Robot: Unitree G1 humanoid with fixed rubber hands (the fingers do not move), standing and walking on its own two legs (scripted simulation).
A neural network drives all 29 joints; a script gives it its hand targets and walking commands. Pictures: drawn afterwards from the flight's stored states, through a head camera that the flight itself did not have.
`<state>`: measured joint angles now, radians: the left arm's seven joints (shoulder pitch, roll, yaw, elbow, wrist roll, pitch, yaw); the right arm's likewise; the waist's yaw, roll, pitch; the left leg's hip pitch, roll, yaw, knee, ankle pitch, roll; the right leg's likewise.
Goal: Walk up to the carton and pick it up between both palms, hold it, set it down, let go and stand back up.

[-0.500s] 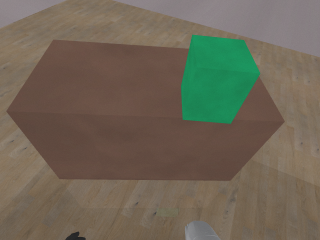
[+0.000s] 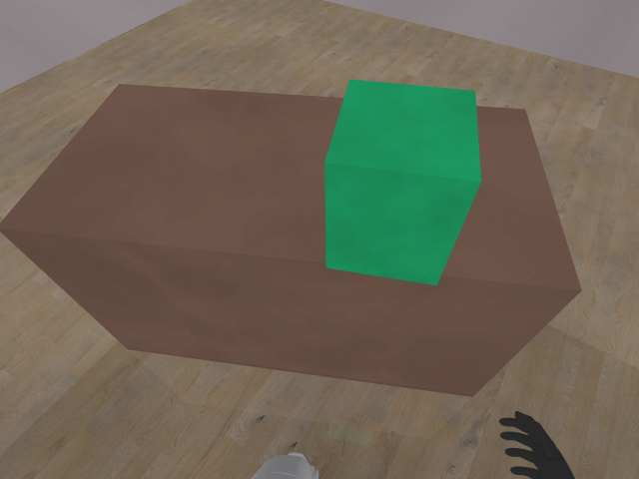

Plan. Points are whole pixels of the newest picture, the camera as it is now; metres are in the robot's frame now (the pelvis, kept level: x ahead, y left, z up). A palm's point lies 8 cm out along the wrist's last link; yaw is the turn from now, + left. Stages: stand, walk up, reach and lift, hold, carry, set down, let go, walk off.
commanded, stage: walk up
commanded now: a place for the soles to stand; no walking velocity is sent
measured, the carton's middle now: (394, 186) +0.56 -0.05 +0.01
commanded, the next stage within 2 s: none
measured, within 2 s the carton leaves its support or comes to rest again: neither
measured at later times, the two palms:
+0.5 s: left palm out of the picture +0.08 +0.22 -0.08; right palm out of the picture +0.15 -0.29 -0.11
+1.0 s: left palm out of the picture +0.11 +0.25 -0.10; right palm (567, 460) +0.18 -0.26 -0.08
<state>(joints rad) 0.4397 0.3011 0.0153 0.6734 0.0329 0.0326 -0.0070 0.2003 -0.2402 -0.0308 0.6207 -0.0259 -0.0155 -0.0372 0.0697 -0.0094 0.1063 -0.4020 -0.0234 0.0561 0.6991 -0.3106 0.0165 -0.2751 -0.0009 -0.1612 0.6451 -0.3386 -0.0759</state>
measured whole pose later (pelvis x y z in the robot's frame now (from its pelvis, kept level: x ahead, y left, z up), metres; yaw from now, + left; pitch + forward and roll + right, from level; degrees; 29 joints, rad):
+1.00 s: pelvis +0.05 -0.01 +0.01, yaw +1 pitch -1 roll -1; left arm 0.36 0.27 0.02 0.66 0.01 0.02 -0.01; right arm 0.20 -0.25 0.00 0.74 0.00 -0.01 -0.03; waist 0.02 -0.02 0.05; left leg -0.29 -0.02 0.03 0.57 -0.27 0.05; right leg -0.14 0.02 -0.11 0.51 -0.36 -0.04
